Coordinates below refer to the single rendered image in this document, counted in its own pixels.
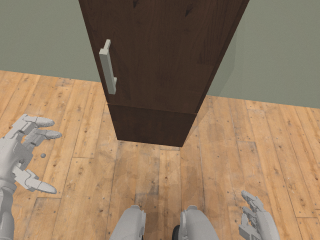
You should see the handle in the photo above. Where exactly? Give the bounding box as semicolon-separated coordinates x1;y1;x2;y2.
99;39;117;95

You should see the cupboard door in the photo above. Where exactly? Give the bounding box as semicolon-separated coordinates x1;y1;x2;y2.
84;0;243;114

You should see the left robot thigh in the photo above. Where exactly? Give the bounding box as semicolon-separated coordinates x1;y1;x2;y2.
109;208;146;240

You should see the robot right shin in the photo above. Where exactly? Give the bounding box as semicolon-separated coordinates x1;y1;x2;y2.
178;205;198;240

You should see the robot left forearm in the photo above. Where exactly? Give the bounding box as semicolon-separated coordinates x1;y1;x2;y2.
0;178;17;240

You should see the left robot hand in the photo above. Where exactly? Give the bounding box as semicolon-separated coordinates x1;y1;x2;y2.
0;114;62;194

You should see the right robot hand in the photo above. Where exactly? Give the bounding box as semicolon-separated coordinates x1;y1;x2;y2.
238;190;281;240

